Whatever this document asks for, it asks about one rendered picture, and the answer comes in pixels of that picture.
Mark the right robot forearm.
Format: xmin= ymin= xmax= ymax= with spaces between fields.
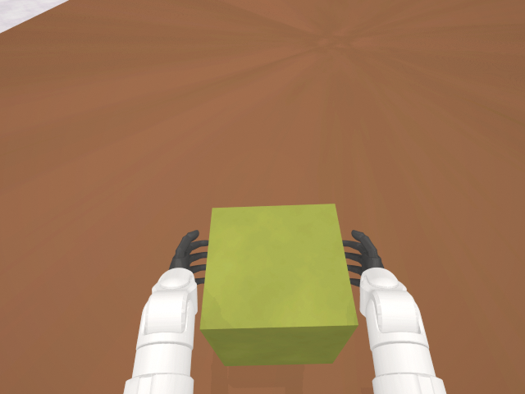
xmin=360 ymin=268 xmax=446 ymax=394

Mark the carton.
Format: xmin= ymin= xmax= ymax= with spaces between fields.
xmin=199 ymin=204 xmax=358 ymax=366

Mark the right robot hand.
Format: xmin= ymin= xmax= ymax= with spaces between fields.
xmin=342 ymin=230 xmax=384 ymax=287

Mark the left robot hand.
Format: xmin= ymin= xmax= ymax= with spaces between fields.
xmin=169 ymin=230 xmax=209 ymax=285

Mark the left robot forearm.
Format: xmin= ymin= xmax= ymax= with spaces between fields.
xmin=123 ymin=268 xmax=198 ymax=394

